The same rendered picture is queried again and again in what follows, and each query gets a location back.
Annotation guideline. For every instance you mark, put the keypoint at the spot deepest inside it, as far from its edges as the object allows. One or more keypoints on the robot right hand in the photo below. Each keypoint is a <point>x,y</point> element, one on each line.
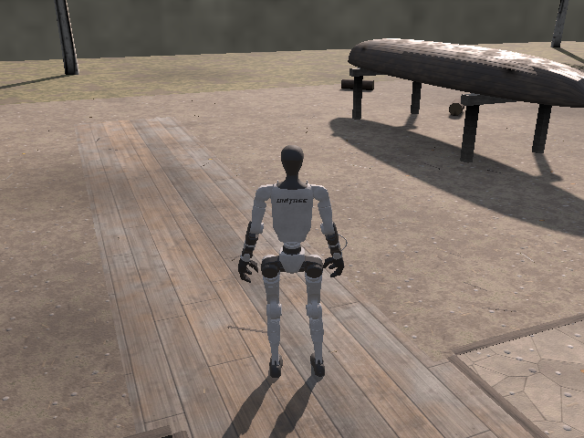
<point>339,263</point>

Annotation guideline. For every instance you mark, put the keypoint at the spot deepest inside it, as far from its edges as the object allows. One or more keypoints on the left robot forearm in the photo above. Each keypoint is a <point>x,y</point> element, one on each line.
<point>249,245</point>

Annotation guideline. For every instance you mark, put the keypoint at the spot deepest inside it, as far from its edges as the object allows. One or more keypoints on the right robot forearm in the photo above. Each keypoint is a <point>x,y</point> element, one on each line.
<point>333,244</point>

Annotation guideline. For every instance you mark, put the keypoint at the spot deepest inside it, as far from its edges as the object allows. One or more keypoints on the right robot shin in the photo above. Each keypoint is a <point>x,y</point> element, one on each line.
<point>317,332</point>

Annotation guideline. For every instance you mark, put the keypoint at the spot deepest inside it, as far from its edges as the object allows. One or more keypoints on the robot right upper arm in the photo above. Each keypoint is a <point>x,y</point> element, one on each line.
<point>321,194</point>

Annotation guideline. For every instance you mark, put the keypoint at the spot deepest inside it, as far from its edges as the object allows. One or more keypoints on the left robot foot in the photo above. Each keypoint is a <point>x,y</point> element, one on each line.
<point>275,370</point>

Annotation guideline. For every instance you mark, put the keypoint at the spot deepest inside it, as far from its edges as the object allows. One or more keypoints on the robot left upper arm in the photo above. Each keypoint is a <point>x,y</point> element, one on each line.
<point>263,193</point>

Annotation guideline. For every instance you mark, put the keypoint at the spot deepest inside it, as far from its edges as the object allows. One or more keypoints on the robot left hand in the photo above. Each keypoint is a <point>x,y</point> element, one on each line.
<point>242,269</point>

